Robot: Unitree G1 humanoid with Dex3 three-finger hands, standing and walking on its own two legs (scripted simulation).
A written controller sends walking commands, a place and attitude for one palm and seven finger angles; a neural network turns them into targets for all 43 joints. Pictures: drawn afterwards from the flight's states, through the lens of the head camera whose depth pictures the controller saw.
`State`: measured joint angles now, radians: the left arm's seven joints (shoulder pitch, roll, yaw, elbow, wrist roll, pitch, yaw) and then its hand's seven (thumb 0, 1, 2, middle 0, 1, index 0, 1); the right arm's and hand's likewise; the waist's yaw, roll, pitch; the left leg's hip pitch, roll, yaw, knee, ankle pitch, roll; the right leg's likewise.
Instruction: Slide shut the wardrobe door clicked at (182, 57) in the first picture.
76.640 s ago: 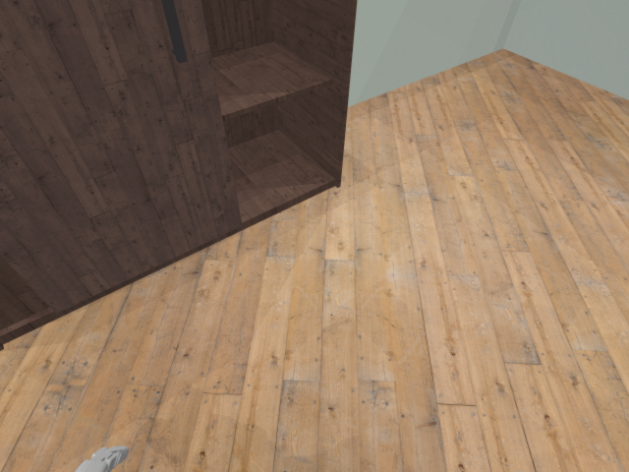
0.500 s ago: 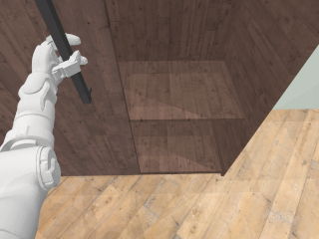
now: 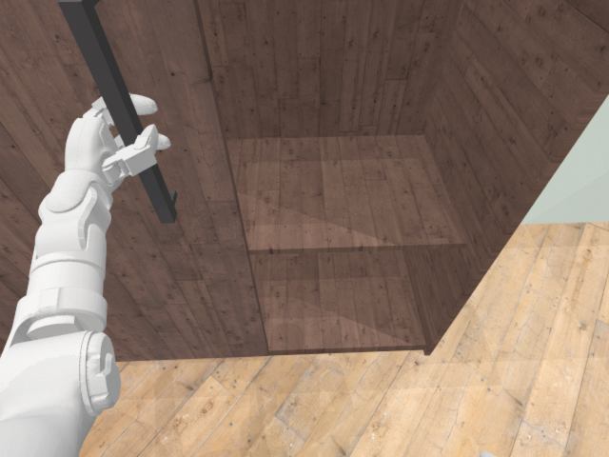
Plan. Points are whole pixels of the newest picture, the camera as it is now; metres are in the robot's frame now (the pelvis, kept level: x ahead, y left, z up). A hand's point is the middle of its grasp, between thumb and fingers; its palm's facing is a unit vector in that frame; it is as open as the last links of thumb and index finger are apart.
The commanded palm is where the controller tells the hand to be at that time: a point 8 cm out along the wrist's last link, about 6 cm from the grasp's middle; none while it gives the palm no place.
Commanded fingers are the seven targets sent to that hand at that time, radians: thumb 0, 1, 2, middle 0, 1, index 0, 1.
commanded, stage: tug the door sideways, standing still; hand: left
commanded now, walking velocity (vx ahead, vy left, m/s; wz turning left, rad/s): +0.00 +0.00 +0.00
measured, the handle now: (137, 127) +0.50 +0.21 +0.18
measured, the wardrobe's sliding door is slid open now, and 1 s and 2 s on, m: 0.53 0.52 0.43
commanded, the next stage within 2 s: step sideways, sliding the door along in 0.84 s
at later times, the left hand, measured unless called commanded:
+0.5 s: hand (153, 149) +0.46 +0.18 +0.18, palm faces +0.11 -0.99 -0.03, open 5.7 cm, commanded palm +0.43 +0.17 +0.18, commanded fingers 0.00 0.90 0.90 -0.45 -1.40 -0.45 -1.40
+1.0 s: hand (152, 150) +0.46 +0.18 +0.18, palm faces +0.11 -0.99 -0.10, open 5.8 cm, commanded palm +0.44 +0.21 +0.19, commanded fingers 0.00 0.90 0.90 -0.45 -1.40 -0.45 -1.40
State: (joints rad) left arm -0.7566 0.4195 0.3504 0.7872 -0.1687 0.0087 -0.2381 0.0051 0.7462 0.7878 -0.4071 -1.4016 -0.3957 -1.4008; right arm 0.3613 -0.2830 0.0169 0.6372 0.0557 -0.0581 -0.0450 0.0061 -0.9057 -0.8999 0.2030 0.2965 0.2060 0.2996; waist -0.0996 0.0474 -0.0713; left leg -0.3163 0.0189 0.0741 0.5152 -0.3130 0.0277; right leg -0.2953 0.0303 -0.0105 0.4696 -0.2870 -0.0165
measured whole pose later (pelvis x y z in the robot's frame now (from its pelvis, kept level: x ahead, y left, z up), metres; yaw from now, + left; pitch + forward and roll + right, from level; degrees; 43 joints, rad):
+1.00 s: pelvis +0.00 +0.01 +0.00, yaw +5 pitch +7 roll -1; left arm -0.90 0.28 0.12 0.81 -0.13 -0.03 -0.03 0.00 0.75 0.81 -0.35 -1.40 -0.28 -1.40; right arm 0.29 -0.26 0.01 0.75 0.03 -0.15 -0.01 0.01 -0.91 -0.90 0.20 0.30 0.21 0.30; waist -0.02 0.05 -0.03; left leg -0.36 -0.03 -0.01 0.56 -0.32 0.04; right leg -0.30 -0.01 -0.05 0.51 -0.33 0.00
